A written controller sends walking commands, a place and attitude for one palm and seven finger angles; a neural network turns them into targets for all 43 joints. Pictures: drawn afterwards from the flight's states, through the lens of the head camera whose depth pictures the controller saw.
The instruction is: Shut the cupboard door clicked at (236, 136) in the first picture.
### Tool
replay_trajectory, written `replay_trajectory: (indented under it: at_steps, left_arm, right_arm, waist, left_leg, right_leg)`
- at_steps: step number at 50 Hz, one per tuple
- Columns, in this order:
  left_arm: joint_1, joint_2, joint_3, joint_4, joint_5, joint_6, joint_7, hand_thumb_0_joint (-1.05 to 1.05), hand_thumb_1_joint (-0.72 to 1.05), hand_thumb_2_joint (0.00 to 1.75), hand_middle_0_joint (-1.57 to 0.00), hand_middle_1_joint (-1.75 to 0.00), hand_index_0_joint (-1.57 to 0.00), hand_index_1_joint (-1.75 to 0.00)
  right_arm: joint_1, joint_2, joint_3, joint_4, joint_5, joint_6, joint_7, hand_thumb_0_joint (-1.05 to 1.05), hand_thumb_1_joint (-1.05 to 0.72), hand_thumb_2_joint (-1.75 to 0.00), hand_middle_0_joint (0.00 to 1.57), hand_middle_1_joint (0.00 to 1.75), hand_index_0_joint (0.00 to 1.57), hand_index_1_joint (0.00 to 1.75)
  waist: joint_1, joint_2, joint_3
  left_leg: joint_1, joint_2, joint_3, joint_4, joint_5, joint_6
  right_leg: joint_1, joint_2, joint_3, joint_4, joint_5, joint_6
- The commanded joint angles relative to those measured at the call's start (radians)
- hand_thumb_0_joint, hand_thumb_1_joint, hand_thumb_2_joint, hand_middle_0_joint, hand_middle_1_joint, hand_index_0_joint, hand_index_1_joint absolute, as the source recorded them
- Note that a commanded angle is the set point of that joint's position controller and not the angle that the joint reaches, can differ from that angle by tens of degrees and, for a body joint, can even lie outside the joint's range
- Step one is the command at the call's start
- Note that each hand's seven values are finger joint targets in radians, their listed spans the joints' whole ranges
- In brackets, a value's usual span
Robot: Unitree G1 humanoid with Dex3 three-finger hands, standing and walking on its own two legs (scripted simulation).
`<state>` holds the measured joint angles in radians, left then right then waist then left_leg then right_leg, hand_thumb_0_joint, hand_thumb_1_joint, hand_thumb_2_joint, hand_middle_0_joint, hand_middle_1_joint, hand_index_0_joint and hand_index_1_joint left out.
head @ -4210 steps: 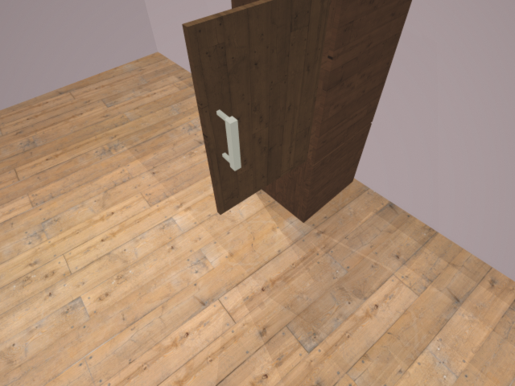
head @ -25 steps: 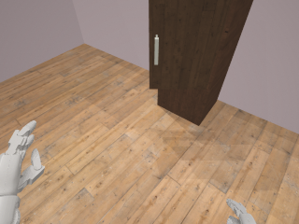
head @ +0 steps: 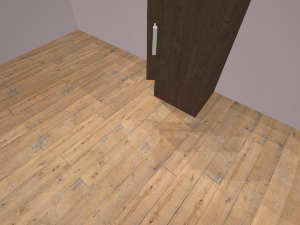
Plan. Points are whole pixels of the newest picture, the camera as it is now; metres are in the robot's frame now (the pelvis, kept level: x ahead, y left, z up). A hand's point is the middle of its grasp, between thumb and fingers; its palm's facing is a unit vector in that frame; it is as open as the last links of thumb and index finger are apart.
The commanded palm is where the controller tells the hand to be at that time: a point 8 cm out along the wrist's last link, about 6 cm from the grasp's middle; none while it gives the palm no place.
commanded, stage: let the arm hang, fingers relaxed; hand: left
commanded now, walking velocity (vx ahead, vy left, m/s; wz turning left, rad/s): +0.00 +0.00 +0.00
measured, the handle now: (154, 39) +1.02 +0.03 -0.04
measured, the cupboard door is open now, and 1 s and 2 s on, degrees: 36 36 36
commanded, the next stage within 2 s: look to check the result in 0.54 s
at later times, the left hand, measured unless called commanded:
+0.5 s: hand out of the picture +0.09 +0.21 -0.16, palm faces -0.03 -0.96 -0.26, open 7.4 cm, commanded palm none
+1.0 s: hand out of the picture +0.09 +0.22 -0.16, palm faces -0.02 -0.95 -0.32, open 7.4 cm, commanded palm none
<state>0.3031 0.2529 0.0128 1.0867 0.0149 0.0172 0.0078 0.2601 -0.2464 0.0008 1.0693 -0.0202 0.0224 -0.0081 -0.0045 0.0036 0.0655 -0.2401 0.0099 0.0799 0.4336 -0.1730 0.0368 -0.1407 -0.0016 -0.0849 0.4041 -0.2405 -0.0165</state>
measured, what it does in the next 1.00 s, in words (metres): stands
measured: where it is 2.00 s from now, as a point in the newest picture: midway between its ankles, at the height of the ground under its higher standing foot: outside the picture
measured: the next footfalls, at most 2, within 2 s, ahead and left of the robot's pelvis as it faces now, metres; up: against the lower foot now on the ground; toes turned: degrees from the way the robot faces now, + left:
none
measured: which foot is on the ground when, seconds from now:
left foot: down 0.00-1.00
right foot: down 0.00-1.00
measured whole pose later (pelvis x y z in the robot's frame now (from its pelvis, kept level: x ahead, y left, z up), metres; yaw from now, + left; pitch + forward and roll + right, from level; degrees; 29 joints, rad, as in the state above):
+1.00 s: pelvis +0.04 -0.01 +0.01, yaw -1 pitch -1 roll +1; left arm 0.17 0.29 0.01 1.13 0.01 -0.01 0.01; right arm 0.14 -0.29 0.00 1.12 -0.02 -0.01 -0.01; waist -0.01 0.01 0.04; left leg -0.11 0.00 0.09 0.31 -0.18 0.02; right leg -0.02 0.00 -0.07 0.29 -0.25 -0.02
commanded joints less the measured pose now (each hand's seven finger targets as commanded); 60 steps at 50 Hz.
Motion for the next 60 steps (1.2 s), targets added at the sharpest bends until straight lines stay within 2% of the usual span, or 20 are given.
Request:
replay_trajectory:
  at_steps: [1, 4, 6, 14, 22, 31, 47, 52, 60]
  left_arm:
    - [-0.038, 0.141, 0.025, -0.031, 0.001, -0.034, 0.008, 0.00, 0.90, 0.90, -0.20, -0.30, -0.20, -0.30]
    - [-0.043, 0.151, 0.025, -0.014, 0.001, -0.037, 0.010, 0.00, 0.90, 0.90, -0.20, -0.30, -0.20, -0.30]
    - [-0.050, 0.154, 0.024, -0.008, 0.001, -0.037, 0.011, 0.00, 0.90, 0.90, -0.20, -0.30, -0.20, -0.30]
    - [-0.086, 0.177, 0.026, -0.005, 0.002, -0.040, 0.012, 0.00, 0.90, 0.90, -0.20, -0.30, -0.20, -0.30]
    - [-0.121, 0.191, 0.031, -0.010, 0.002, -0.045, 0.011, 0.00, 0.90, 0.90, -0.20, -0.30, -0.20, -0.30]
    - [-0.139, 0.203, 0.034, -0.010, 0.000, -0.048, 0.012, 0.00, 0.90, 0.90, -0.20, -0.30, -0.20, -0.30]
    - [-0.135, 0.210, 0.031, -0.002, -0.001, -0.047, 0.015, 0.00, 0.90, 0.90, -0.20, -0.30, -0.20, -0.30]
    - [-0.133, 0.213, 0.033, -0.005, -0.001, -0.049, 0.018, 0.00, 0.90, 0.90, -0.20, -0.30, -0.20, -0.30]
    - [-0.126, 0.210, 0.033, -0.003, -0.001, -0.049, 0.018, 0.00, 0.90, 0.90, -0.20, -0.30, -0.20, -0.30]
  right_arm:
    - [-0.027, -0.169, -0.040, -0.039, 0.006, -0.029, -0.015, 0.00, -0.90, -0.90, 0.20, 0.30, 0.20, 0.30]
    - [-0.036, -0.181, -0.041, -0.025, 0.007, -0.032, -0.015, 0.00, -0.90, -0.90, 0.20, 0.30, 0.20, 0.30]
    - [-0.046, -0.177, -0.040, -0.015, 0.006, -0.033, -0.014, 0.00, -0.90, -0.90, 0.20, 0.30, 0.20, 0.30]
    - [-0.092, -0.189, -0.038, 0.001, 0.006, -0.040, -0.011, 0.00, -0.90, -0.90, 0.20, 0.30, 0.20, 0.30]
    - [-0.118, -0.201, -0.036, 0.002, 0.005, -0.048, -0.012, 0.00, -0.90, -0.90, 0.20, 0.30, 0.20, 0.30]
    - [-0.129, -0.219, -0.036, 0.001, 0.007, -0.051, -0.016, 0.00, -0.90, -0.90, 0.20, 0.30, 0.20, 0.30]
    - [-0.134, -0.227, -0.034, 0.003, 0.008, -0.045, -0.018, 0.00, -0.90, -0.90, 0.20, 0.30, 0.20, 0.30]
    - [-0.133, -0.223, -0.034, 0.004, 0.008, -0.045, -0.019, 0.00, -0.90, -0.90, 0.20, 0.30, 0.20, 0.30]
    - [-0.136, -0.217, -0.033, 0.006, 0.008, -0.040, -0.018, 0.00, -0.90, -0.90, 0.20, 0.30, 0.20, 0.30]
  waist:
    - [-0.006, -0.008, -0.016]
    - [-0.005, -0.051, -0.028]
    - [-0.004, -0.050, -0.026]
    - [0.001, -0.018, -0.010]
    - [0.002, 0.021, -0.057]
    - [-0.002, 0.019, -0.089]
    - [-0.002, -0.015, -0.074]
    - [-0.001, -0.019, -0.086]
    - [0.000, -0.007, -0.064]
  left_leg:
    - [0.061, 0.115, -0.159, -0.128, -0.073, 0.008]
    - [0.085, 0.118, -0.151, -0.130, -0.038, 0.011]
    - [0.096, 0.119, -0.146, -0.135, -0.019, 0.009]
    - [0.096, 0.121, -0.142, -0.164, 0.023, 0.005]
    - [0.126, 0.124, -0.140, -0.161, 0.125, 0.000]
    - [0.169, 0.129, -0.137, -0.145, 0.233, -0.004]
    - [0.194, 0.129, -0.129, -0.144, 0.255, -0.006]
    - [0.205, 0.130, -0.124, -0.133, 0.292, -0.007]
    - [0.195, 0.127, -0.120, -0.139, 0.239, -0.012]
  right_leg:
    - [-0.076, -0.114, 0.145, -0.124, -0.038, -0.050]
    - [-0.069, -0.116, 0.147, -0.129, -0.014, -0.046]
    - [-0.069, -0.116, 0.144, -0.128, -0.002, -0.042]
    - [-0.043, -0.119, 0.146, -0.135, 0.047, -0.032]
    - [0.013, -0.127, 0.142, -0.139, 0.131, -0.030]
    - [0.053, -0.137, 0.131, -0.139, 0.229, -0.031]
    - [0.062, -0.139, 0.129, -0.148, 0.286, -0.030]
    - [0.078, -0.142, 0.125, -0.142, 0.346, -0.032]
    - [0.073, -0.143, 0.132, -0.158, 0.327, -0.031]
